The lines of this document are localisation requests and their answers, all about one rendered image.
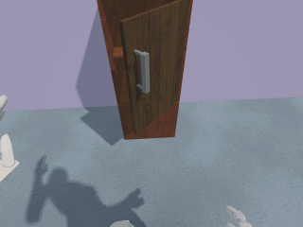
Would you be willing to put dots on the robot right hand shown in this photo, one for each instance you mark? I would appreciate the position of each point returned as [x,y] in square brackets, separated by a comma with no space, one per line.
[237,216]

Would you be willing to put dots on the handle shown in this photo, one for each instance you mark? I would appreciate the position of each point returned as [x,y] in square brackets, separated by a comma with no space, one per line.
[145,71]

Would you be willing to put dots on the robot left hand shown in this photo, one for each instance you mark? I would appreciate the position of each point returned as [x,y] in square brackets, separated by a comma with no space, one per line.
[8,163]

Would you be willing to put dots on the cupboard door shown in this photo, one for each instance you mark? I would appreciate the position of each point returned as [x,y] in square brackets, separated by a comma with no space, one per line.
[161,33]

